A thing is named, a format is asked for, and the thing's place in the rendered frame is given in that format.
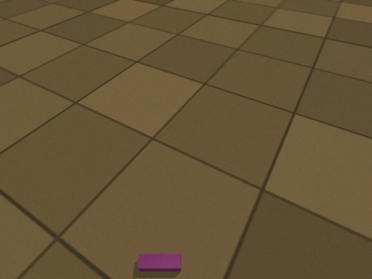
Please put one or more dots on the carton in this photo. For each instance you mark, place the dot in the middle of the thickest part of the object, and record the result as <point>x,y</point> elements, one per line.
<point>159,262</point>

